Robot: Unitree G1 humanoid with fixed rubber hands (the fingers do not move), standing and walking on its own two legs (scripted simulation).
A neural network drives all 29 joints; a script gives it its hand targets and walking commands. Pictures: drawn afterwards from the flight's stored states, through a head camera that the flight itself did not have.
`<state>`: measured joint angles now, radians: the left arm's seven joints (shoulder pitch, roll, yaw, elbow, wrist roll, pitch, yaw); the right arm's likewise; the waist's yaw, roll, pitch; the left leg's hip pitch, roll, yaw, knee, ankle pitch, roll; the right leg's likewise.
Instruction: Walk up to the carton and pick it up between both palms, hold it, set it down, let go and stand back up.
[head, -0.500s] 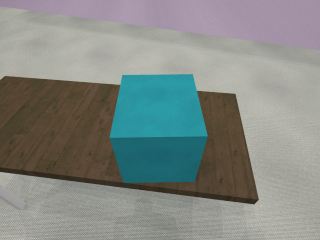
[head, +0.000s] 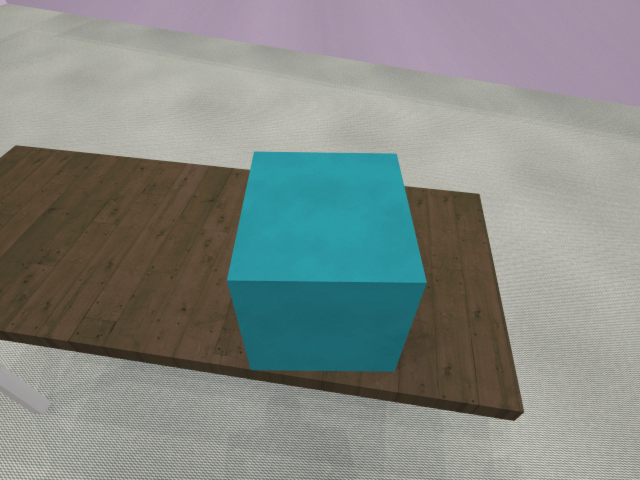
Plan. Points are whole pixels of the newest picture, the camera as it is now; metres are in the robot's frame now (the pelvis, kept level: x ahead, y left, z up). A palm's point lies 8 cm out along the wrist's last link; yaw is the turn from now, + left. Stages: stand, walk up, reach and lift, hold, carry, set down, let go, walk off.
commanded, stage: walk up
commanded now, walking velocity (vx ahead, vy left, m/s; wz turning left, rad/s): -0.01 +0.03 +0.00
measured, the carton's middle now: (324, 261) +0.47 +0.00 -0.01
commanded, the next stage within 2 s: stand in 1.30 s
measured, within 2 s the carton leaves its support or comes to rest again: neither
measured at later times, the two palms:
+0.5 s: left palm out of the picture -0.02 +0.25 -0.16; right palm out of the picture -0.03 -0.18 -0.13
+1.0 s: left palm out of the picture -0.05 +0.20 -0.15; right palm out of the picture -0.04 -0.18 -0.15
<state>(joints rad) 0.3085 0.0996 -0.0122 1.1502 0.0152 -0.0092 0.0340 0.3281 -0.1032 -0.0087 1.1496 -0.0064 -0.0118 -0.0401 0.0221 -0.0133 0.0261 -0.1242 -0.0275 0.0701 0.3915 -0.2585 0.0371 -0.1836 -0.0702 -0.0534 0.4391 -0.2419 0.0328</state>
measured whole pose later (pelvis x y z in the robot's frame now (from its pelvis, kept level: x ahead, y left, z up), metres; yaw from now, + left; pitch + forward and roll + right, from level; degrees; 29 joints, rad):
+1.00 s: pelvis -0.01 +0.01 +0.00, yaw +0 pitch -1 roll +0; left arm 0.32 0.08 -0.03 1.21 0.00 -0.01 0.04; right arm 0.35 -0.09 0.01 1.14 -0.01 -0.02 -0.03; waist 0.00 0.01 0.02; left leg -0.11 -0.03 0.08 0.35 -0.23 0.05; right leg -0.11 -0.03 -0.08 0.37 -0.24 0.00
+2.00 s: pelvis -0.05 -0.01 -0.02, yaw -3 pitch +11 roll -2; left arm -0.06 0.08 0.02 0.43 0.06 0.77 -0.12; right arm -0.12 -0.02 0.11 0.72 0.26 0.42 -0.08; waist -0.06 -0.03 -0.13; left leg -0.53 0.06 0.09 0.62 -0.28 0.01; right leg -0.50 0.06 -0.03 0.55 -0.23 -0.05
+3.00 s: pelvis -0.04 +0.01 +0.00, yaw -2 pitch +2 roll -1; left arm 0.25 0.23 -0.10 0.48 -0.13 0.03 0.05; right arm 0.26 -0.11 -0.08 0.60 0.05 -0.07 0.05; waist 0.04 -0.04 -0.04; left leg -0.26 0.01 0.11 0.47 -0.24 0.04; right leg -0.25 0.03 0.00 0.42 -0.20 -0.01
